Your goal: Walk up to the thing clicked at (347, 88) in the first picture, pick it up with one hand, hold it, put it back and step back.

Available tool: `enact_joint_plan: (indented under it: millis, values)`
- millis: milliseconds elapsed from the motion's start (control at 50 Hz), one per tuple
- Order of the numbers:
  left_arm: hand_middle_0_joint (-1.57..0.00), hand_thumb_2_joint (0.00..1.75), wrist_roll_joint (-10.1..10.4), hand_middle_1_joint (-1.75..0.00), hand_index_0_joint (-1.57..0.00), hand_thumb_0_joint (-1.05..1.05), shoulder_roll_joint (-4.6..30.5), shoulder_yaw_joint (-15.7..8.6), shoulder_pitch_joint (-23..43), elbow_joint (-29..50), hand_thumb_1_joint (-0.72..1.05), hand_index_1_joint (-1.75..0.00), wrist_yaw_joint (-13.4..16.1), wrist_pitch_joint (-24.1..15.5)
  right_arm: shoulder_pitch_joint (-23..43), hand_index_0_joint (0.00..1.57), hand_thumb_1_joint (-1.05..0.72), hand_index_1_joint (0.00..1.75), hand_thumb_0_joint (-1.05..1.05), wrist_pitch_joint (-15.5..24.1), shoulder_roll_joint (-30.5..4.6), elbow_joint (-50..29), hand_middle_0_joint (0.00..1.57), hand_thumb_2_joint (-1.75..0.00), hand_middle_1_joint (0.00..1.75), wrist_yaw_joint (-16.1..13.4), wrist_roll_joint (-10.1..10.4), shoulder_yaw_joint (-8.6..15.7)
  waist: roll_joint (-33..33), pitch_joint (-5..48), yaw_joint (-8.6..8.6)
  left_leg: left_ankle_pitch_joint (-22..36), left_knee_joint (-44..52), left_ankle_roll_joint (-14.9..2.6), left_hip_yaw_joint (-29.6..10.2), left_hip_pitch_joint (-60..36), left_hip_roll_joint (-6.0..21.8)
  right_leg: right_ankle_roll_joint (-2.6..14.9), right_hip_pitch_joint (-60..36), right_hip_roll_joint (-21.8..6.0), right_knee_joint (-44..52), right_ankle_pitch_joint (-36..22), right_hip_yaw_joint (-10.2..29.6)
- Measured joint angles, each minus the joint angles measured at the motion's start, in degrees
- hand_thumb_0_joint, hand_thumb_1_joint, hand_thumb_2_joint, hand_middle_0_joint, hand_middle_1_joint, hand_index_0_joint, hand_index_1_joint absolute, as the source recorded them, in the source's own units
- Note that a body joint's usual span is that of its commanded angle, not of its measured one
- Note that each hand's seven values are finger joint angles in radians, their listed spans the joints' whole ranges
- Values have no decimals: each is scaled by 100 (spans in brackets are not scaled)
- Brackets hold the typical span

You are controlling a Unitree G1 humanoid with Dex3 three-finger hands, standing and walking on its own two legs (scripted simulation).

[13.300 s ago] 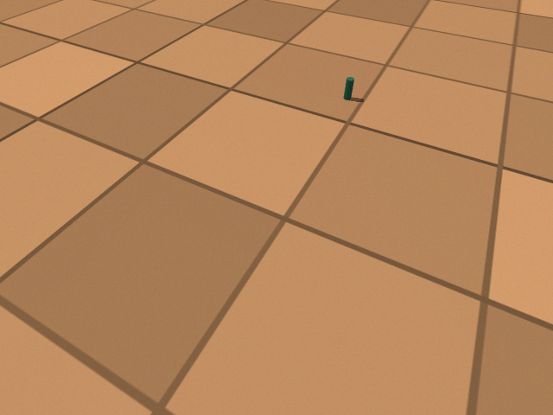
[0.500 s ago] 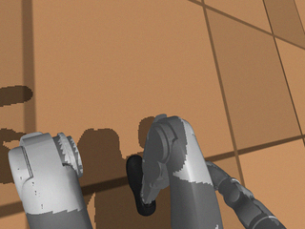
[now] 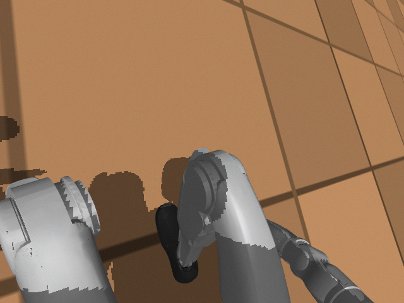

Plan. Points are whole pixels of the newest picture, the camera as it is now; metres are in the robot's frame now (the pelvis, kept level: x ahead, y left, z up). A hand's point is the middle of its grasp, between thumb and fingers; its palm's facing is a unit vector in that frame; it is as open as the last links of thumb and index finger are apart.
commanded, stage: close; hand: left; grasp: from the side
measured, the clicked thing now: out of the picture +0.45 +0.32 -0.20
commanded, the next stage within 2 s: settle in 0.70 s
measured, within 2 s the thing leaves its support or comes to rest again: leaves its support in 1.16 s
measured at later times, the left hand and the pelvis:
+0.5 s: hand out of the picture +0.43 +0.31 -0.17, palm faces +0.45 -0.89 -0.02, open 8.7 cm; pelvis +0.00 +0.00 +0.00, yaw -1 degrees
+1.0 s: hand out of the picture +0.44 +0.31 -0.17, palm faces +0.46 -0.89 -0.01, open 6.9 cm; pelvis +0.00 +0.00 +0.01, yaw -1 degrees
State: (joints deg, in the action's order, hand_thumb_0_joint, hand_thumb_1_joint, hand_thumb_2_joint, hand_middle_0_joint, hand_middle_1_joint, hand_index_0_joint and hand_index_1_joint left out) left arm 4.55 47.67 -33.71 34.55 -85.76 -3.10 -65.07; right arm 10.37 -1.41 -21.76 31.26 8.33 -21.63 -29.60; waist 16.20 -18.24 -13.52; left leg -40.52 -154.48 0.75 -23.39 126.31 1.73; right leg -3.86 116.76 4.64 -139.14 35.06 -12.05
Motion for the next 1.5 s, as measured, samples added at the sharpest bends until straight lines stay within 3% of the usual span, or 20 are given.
enact_joint_plan:
  millis: [160,520,820,1080,1160,1280,1500]
  values:
    - [-17,25,-92,-17,-15,-1,101,55,19,12,-24,-18,317,-113,55,20,-90,30,-1,-45,14,-6,20,-90,30,34,-47,-70,63,-105,-14,-43,-23,11,-54,-3,13,-31,3,21,15,-6,-33]
    - [-59,66,-186,-59,-58,0,321,122,317,-89,34,-60,507,26,165,20,-87,30,-1,-165,32,-35,20,-89,30,-11,-46,-128,52,-114,-100,-103,7,33,-112,12,48,-71,38,36,82,-10,-77]
    - [-79,93,-165,-102,-86,1,442,94,489,-54,10,-105,527,153,114,20,-87,30,-1,-239,3,-51,20,-89,30,-29,-22,-159,70,-156,-135,-104,48,38,-98,42,67,-81,78,27,116,-24,-74]
    - [-84,105,-153,-109,-90,5,324,-17,424,309,2,-109,432,409,106,20,-89,30,-1,-293,8,-119,20,-90,30,-51,33,-95,64,-160,-84,-81,94,58,-106,32,55,-66,59,1,155,-36,-93]
    - [-85,107,-175,-110,-91,6,180,-78,333,682,0,-109,404,570,41,20,-90,30,-1,-295,27,-93,20,-90,30,-34,67,19,32,-117,-17,-60,130,59,-62,43,46,-55,67,-28,157,-27,-69]
    - [-85,109,-177,-111,-91,6,-76,57,223,1363,-1,-110,309,920,-158,20,-90,30,-1,-309,123,35,20,-90,30,-26,192,297,-103,121,116,-35,247,60,46,87,30,-26,104,-99,192,23,-15]
    - [-86,111,46,-111,-91,6,-652,430,-48,2473,-2,-109,-27,1733,-619,20,-89,30,0,-334,247,193,20,-90,30,-20,679,988,-626,864,333,35,624,1,412,230,24,71,247,-269,337,148,186]
